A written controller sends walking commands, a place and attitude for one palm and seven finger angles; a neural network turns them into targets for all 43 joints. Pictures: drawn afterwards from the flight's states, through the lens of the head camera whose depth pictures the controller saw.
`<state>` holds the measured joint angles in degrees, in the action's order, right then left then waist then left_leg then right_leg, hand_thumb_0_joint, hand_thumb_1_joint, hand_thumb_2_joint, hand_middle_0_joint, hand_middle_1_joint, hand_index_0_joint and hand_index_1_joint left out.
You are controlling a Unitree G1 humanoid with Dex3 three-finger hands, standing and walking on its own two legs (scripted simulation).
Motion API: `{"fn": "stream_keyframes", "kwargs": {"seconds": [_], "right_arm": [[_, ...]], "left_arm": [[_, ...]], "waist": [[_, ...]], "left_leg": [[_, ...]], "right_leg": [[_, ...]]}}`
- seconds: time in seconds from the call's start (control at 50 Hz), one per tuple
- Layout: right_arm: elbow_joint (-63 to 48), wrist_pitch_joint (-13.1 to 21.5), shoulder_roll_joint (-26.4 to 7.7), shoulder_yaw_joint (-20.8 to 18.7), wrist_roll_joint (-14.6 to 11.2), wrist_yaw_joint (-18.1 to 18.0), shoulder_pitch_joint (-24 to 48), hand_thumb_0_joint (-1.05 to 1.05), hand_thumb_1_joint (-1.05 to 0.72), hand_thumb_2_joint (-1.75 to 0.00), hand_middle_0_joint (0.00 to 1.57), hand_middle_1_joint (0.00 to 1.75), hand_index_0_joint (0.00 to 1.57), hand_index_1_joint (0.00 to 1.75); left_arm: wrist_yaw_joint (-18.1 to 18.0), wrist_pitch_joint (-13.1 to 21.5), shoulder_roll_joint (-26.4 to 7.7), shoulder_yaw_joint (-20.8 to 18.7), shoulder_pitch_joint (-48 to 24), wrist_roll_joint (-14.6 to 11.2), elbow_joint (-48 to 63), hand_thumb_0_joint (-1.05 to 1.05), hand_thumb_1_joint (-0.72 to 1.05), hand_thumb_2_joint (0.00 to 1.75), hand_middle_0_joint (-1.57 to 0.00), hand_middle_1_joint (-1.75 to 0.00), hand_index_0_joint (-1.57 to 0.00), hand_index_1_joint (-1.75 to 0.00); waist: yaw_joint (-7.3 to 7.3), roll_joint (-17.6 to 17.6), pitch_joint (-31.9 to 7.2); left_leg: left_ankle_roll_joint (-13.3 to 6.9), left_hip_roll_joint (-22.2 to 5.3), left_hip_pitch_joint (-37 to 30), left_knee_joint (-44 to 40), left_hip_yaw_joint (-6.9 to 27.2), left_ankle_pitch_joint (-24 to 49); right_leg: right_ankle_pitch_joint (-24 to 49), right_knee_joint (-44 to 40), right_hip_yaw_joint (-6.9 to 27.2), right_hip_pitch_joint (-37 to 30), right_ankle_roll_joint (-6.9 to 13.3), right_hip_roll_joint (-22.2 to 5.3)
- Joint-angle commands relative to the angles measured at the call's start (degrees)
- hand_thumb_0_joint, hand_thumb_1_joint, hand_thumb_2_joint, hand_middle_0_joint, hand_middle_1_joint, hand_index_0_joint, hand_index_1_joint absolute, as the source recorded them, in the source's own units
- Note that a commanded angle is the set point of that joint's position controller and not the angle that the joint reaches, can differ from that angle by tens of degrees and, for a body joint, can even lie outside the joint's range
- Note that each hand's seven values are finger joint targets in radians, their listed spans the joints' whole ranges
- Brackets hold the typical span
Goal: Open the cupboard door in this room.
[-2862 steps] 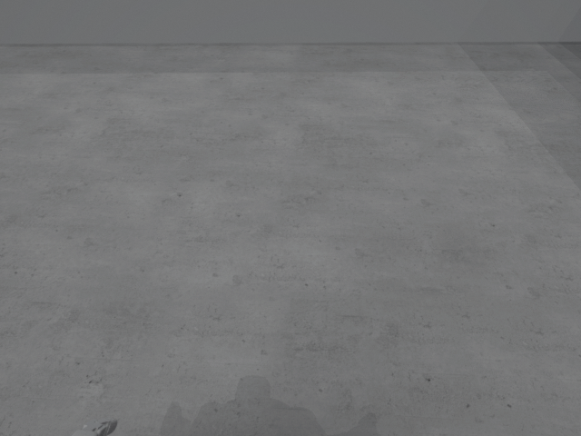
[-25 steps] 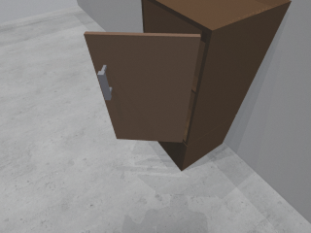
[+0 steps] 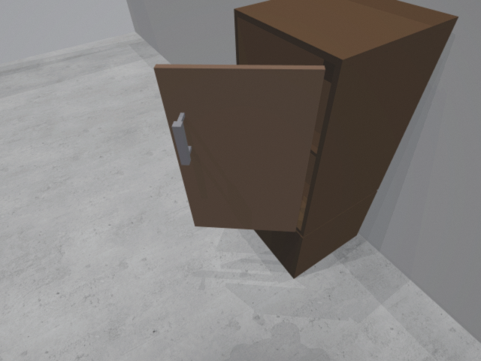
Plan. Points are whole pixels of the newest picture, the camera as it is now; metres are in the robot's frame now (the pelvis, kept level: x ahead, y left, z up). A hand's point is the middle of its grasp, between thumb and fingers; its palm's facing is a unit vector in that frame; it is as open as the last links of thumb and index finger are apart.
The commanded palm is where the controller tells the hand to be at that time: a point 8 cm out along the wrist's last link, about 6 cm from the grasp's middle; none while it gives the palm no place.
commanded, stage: come to a stop and stand still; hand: left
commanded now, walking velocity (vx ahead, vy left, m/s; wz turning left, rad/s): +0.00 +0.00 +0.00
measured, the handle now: (183, 139) +0.60 +0.18 +0.03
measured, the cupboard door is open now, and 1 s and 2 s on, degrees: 52 52 52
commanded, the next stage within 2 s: look again from close up in 0.90 s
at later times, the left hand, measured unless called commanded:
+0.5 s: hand out of the picture +0.04 +0.14 -0.15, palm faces +0.01 -0.97 -0.24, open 7.3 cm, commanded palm none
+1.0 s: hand out of the picture +0.04 +0.12 -0.16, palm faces +0.04 -0.97 -0.23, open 7.3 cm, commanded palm none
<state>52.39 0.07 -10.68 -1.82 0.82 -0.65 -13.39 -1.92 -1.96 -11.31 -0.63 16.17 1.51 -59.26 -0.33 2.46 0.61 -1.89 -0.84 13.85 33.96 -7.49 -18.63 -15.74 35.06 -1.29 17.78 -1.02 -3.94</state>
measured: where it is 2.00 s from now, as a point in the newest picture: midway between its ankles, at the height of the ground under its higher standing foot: outside the picture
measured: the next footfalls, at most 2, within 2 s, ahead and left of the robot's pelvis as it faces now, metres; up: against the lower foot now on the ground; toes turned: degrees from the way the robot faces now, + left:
none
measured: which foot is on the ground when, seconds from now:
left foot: down 0.00-1.00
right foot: down 0.00-1.00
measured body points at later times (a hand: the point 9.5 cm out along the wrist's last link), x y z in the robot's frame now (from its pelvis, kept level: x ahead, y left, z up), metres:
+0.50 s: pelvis +0.02 -0.04 +0.01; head +0.03 -0.06 +0.46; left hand +0.04 +0.19 -0.13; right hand +0.00 -0.25 -0.16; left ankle +0.00 +0.10 -0.73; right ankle +0.03 -0.14 -0.73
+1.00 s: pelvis +0.04 -0.06 +0.01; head +0.05 -0.08 +0.46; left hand +0.04 +0.17 -0.14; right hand +0.03 -0.27 -0.16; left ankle +0.00 +0.10 -0.73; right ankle +0.03 -0.14 -0.73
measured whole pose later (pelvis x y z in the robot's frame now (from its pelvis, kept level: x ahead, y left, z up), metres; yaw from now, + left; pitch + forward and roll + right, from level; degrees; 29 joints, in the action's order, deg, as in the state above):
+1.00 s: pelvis +0.04 -0.06 +0.01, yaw +1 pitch +0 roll +1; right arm 64.4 1.0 -8.3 0.1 0.8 -1.4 -16.6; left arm -1.8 1.1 -8.3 -0.1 15.5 0.9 -64.4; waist 0.2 1.9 1.3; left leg 3.6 -4.8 7.6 23.5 -4.6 -15.1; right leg -15.2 27.3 -4.8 11.9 3.1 0.5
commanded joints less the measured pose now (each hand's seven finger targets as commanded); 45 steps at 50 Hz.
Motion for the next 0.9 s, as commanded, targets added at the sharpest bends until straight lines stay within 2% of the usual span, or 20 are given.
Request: {"fn": "stream_keyframes", "kwargs": {"seconds": [0.0,0.1,0.16,0.26,0.38,0.42,0.54,0.6,0.64,0.68,0.72,0.74,0.88], "right_arm": [[-3.28,0.46,-7.46,-0.95,0.38,-0.06,-1.53,0.00,-0.90,-0.90,0.20,0.30,0.20,0.30],[-1.40,0.81,-6.70,-0.31,0.23,0.01,-3.54,0.00,-0.90,-0.90,0.20,0.30,0.20,0.30],[0.45,1.31,-6.03,0.27,0.16,-0.08,-4.65,0.00,-0.90,-0.90,0.20,0.30,0.20,0.30],[3.62,1.76,-5.34,1.00,0.05,-0.31,-4.92,0.00,-0.90,-0.90,0.20,0.30,0.20,0.30],[7.23,1.83,-4.01,1.42,0.12,-0.64,-6.54,0.00,-0.90,-0.90,0.20,0.30,0.20,0.30],[8.21,1.68,-3.55,1.49,0.16,-0.74,-6.77,0.00,-0.90,-0.90,0.20,0.30,0.20,0.30],[10.09,1.37,-2.30,1.46,0.20,-0.89,-8.07,0.00,-0.90,-0.90,0.20,0.30,0.20,0.30],[10.61,1.42,-2.18,1.48,0.24,-0.99,-8.64,0.00,-0.90,-0.90,0.20,0.30,0.20,0.30],[10.78,1.43,-1.91,1.42,0.18,-1.03,-8.74,0.00,-0.90,-0.90,0.20,0.30,0.20,0.30],[10.96,1.41,-1.94,1.39,0.18,-1.09,-8.91,0.00,-0.90,-0.90,0.20,0.30,0.20,0.30],[11.01,1.32,-1.88,1.35,0.18,-1.13,-9.01,0.00,-0.90,-0.90,0.20,0.30,0.20,0.30],[11.08,1.26,-1.53,1.36,0.16,-1.15,-8.68,0.00,-0.90,-0.90,0.20,0.30,0.20,0.30],[11.12,1.15,-1.59,1.36,0.17,-1.21,-8.40,0.00,-0.90,-0.90,0.20,0.30,0.20,0.30]], "left_arm": [[0.44,1.57,-5.15,-0.49,0.89,-0.04,3.64,0.00,0.90,0.90,-0.20,-0.30,-0.20,-0.30],[0.62,2.50,-5.87,-0.29,1.45,-0.23,2.92,0.00,0.90,0.90,-0.20,-0.30,-0.20,-0.30],[0.60,2.98,-6.04,-0.21,1.32,-0.46,2.15,0.00,0.90,0.90,-0.20,-0.30,-0.20,-0.30],[0.46,3.36,-5.82,-0.23,1.79,-0.68,0.20,0.00,0.90,0.90,-0.20,-0.30,-0.20,-0.30],[0.23,3.60,-5.12,-0.41,1.51,-0.87,-1.76,0.00,0.90,0.90,-0.20,-0.30,-0.20,-0.30],[0.24,3.55,-4.87,-0.38,1.37,-0.97,-2.46,0.00,0.90,0.90,-0.20,-0.30,-0.20,-0.30],[0.15,3.61,-4.60,-0.49,0.66,-0.90,-2.90,0.00,0.90,0.90,-0.20,-0.30,-0.20,-0.30],[0.15,3.64,-4.43,-0.58,0.61,-1.02,-2.91,0.00,0.90,0.90,-0.20,-0.30,-0.20,-0.30],[0.10,3.75,-4.33,-0.62,0.61,-0.90,-2.93,0.00,0.90,0.90,-0.20,-0.30,-0.20,-0.30],[0.03,3.84,-4.21,-0.65,0.61,-0.95,-2.97,0.00,0.90,0.90,-0.20,-0.30,-0.20,-0.30],[0.04,3.80,-4.22,-0.71,0.58,-0.97,-3.04,0.00,0.90,0.90,-0.20,-0.30,-0.20,-0.30],[0.00,3.77,-3.99,-0.70,0.62,-0.87,-3.02,0.00,0.90,0.90,-0.20,-0.30,-0.20,-0.30],[-0.01,3.87,-3.85,-0.71,1.41,-0.88,-3.15,0.00,0.90,0.90,-0.20,-0.30,-0.20,-0.30]], "waist": [[0.25,-0.57,5.81],[1.12,-5.64,3.33],[1.43,-5.00,1.46],[0.72,-3.47,1.19],[0.33,-3.59,1.02],[0.26,-2.45,1.97],[0.39,-3.50,3.08],[0.49,-2.67,1.94],[0.44,-4.28,1.69],[0.58,-3.91,1.63],[0.65,-3.63,1.67],[0.54,-4.10,3.05],[0.69,-3.34,2.91]], "left_leg": [[-1.18,-6.76,5.68,-17.73,11.12,-11.03],[-0.91,-5.05,0.72,-14.76,8.49,-4.85],[-0.65,-4.74,-1.95,-13.87,7.65,1.04],[-0.07,-5.08,-2.52,-13.61,6.82,6.97],[0.63,-5.21,-2.53,-13.47,5.99,9.46],[0.81,-5.15,-2.31,-13.58,5.85,8.64],[1.26,-5.15,-2.11,-13.18,5.44,8.34],[1.43,-5.25,-2.95,-13.16,5.25,9.00],[1.44,-5.36,-3.13,-13.05,5.24,9.55],[1.60,-5.32,-3.44,-12.83,5.10,10.13],[1.77,-5.38,-3.66,-13.03,4.80,9.48],[1.72,-5.44,-3.37,-13.19,4.95,9.38],[1.93,-5.39,-4.23,-13.07,4.64,9.29]], "right_leg": [[-3.34,-7.10,3.12,1.66,2.68,0.23],[-4.63,-11.70,5.51,2.71,2.66,-1.55],[-1.22,-12.21,5.65,1.46,2.77,-2.23],[5.83,-11.48,4.92,-1.83,2.84,-2.67],[9.73,-11.39,4.11,-4.67,3.22,-3.11],[8.58,-11.94,4.27,-4.40,3.42,-3.03],[8.29,-13.17,4.23,-4.65,3.77,-2.89],[9.23,-13.12,4.42,-5.13,3.89,-2.77],[10.74,-13.23,4.09,-5.93,3.82,-2.73],[12.40,-13.09,4.32,-6.06,3.96,-2.77],[11.68,-13.35,4.25,-5.89,3.95,-2.78],[11.48,-13.65,4.20,-5.32,3.94,-2.53],[10.80,-14.72,4.88,-4.97,3.99,-2.49]]}}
